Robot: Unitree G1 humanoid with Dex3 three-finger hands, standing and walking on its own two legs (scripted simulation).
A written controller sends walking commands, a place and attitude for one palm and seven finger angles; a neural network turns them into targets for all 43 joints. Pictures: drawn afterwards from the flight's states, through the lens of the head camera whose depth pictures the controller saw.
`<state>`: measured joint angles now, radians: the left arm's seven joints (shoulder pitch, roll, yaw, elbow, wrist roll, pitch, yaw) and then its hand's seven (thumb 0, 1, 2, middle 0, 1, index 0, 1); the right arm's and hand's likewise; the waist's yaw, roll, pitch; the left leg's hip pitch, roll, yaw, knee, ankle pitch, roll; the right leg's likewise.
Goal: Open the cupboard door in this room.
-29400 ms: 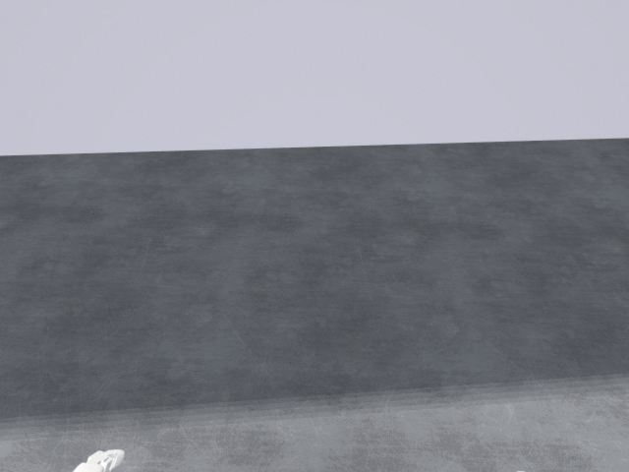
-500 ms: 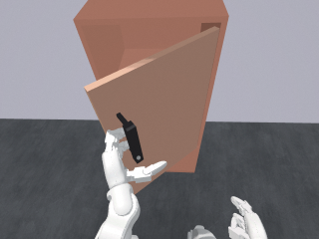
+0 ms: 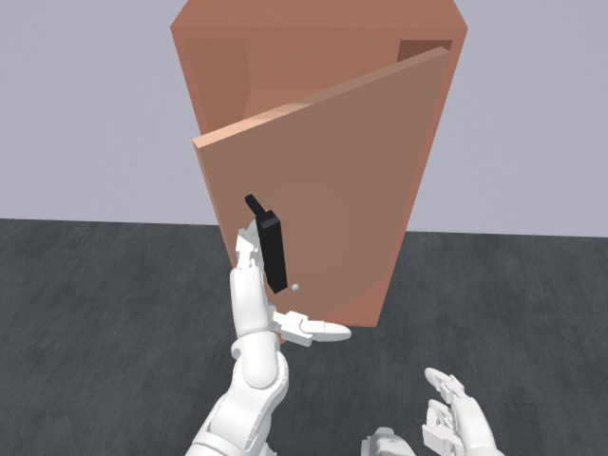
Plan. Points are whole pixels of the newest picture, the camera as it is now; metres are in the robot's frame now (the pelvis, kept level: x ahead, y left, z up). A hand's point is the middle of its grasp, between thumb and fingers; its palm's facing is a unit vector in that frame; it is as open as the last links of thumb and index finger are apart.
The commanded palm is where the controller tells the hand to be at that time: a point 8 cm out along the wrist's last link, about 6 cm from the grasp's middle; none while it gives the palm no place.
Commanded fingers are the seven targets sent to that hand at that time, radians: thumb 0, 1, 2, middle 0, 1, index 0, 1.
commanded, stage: slide the hand sideways off the handle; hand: left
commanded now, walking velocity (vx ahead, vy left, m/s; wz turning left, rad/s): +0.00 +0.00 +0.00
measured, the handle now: (265, 245) +0.38 +0.08 +0.07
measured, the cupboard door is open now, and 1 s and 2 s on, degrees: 36 41 41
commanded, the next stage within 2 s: draw the hand back to the body in 1.14 s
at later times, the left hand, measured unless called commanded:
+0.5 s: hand (286, 325) +0.26 +0.04 +0.07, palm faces -0.07 -1.00 +0.01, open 16.4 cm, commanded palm +0.23 +0.09 +0.07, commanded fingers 0.00 -0.50 0.30 -0.15 -0.30 -0.15 -0.30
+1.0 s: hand (240, 361) +0.22 +0.09 +0.07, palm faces -0.03 -1.00 +0.00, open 16.3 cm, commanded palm +0.19 +0.14 +0.07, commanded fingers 0.00 -0.50 0.30 -0.15 -0.30 -0.15 -0.30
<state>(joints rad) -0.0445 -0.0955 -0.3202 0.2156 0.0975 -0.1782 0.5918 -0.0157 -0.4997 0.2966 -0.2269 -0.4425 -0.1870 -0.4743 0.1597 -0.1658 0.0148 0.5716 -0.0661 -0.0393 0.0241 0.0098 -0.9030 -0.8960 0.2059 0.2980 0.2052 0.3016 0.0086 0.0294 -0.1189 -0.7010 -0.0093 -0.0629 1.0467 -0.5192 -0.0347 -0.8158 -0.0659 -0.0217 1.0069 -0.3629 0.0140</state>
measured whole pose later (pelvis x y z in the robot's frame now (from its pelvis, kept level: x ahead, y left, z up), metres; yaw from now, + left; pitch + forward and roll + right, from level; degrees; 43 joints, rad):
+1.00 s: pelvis +0.03 +0.00 -0.02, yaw +0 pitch +13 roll +0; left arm 0.63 0.10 -0.20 -0.39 -0.04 -0.28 0.01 -0.02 -0.50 0.30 -0.15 -0.30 -0.15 -0.30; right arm 0.28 -0.21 0.01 0.33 -0.01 -0.07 -0.02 0.01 -0.90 -0.90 0.21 0.30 0.21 0.30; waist 0.02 0.03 -0.13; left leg -0.77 0.00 -0.07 1.17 -0.63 -0.04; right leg -0.89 -0.06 -0.03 1.14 -0.48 0.02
